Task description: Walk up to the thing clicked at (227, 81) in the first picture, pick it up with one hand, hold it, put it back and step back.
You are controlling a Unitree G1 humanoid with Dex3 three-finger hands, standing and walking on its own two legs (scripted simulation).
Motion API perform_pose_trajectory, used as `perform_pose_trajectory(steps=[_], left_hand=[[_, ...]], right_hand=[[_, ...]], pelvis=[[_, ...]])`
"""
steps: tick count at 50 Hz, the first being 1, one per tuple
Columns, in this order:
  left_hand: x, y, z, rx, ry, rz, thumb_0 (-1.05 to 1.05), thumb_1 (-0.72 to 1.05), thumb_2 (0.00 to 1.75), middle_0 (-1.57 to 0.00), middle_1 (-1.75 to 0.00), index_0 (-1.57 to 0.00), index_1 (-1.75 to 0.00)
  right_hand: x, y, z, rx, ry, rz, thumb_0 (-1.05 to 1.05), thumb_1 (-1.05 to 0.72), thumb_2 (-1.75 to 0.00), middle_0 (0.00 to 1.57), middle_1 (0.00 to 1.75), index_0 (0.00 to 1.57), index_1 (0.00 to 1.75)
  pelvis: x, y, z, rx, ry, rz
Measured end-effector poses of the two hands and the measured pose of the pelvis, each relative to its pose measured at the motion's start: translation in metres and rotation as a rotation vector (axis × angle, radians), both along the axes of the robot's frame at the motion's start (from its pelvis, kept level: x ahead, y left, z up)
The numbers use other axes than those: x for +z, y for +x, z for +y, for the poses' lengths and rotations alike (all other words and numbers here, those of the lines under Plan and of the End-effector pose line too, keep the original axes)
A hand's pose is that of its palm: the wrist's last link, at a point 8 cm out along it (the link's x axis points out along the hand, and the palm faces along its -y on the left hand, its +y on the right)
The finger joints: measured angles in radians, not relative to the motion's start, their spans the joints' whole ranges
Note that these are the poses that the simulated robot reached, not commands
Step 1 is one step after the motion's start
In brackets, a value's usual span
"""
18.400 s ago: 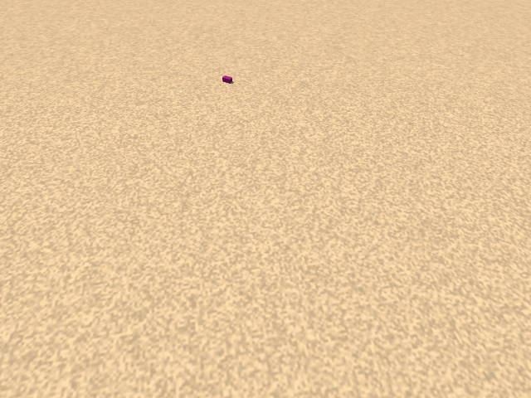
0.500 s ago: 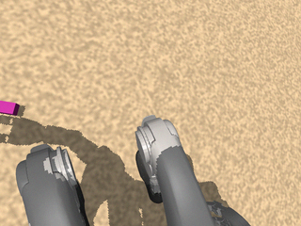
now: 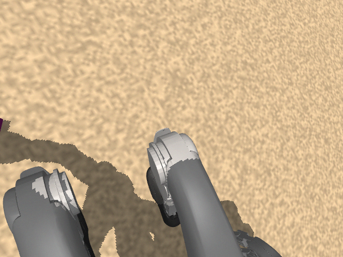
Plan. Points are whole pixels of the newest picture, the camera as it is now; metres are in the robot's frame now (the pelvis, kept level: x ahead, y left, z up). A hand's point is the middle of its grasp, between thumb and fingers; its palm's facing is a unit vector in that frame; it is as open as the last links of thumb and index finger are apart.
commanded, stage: rise first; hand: left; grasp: from above
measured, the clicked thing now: out of the picture +0.46 +0.31 -0.31
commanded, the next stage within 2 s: approach in 1.00 s
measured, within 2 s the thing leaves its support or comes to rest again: neither
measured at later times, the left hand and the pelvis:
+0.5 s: hand out of the picture +0.42 +0.35 -0.19, palm faces -0.10 -0.43 -0.90, open 13.4 cm; pelvis +0.00 +0.00 +0.01, yaw +0 degrees
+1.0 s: hand out of the picture +0.42 +0.35 -0.18, palm faces -0.11 -0.42 -0.90, open 13.0 cm; pelvis +0.00 +0.00 +0.01, yaw +0 degrees
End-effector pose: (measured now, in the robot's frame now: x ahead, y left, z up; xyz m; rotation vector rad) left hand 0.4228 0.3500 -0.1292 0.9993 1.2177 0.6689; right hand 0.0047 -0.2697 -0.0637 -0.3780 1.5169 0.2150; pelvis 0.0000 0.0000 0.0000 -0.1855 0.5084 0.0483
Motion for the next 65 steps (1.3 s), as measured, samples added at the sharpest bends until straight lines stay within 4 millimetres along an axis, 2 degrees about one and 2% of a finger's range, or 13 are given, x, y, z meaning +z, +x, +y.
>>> perform_pose_trajectory(steps=[18,32,44,57,65], left_hand=[[0.006,0.002,0.005,-0.005,0.016,0.010,0.00,-0.47,0.95,-0.23,-0.94,-0.20,-0.97],[-0.001,-0.001,0.001,-0.006,0.006,0.004,0.00,-0.43,0.91,-0.24,-0.94,-0.22,-0.96],[0.007,0.000,-0.001,-0.008,0.010,0.000,0.00,-0.40,0.89,-0.26,-0.91,-0.24,-0.94],[0.001,-0.009,0.001,-0.019,0.011,0.026,0.00,-0.36,0.85,-0.29,-0.89,-0.28,-0.91],[-0.003,0.005,-0.009,-0.050,0.009,0.006,0.00,-0.37,0.86,-0.24,-0.92,-0.24,-0.93]], right_hand=[[0.005,0.005,0.002,0.002,0.010,-0.019,0.00,-0.93,-0.90,0.20,0.30,0.20,0.30],[0.007,0.003,0.004,0.001,0.016,-0.007,0.00,-0.92,-0.90,0.20,0.30,0.20,0.30],[0.006,0.009,-0.001,0.005,0.014,-0.028,0.00,-0.92,-0.90,0.20,0.30,0.20,0.30],[0.008,-0.002,0.003,0.004,0.019,-0.010,0.00,-0.92,-0.90,0.20,0.30,0.20,0.30],[0.012,-0.007,0.005,0.003,0.014,0.005,0.00,-0.92,-0.89,0.20,0.30,0.20,0.30]], pelvis=[[0.004,0.002,0.001,-0.005,-0.007,0.008],[0.006,0.002,-0.001,-0.004,-0.004,0.011],[0.007,0.003,-0.001,-0.003,0.002,0.012],[0.007,0.000,-0.002,-0.003,0.005,0.002],[0.008,0.001,-0.002,0.000,0.001,0.001]])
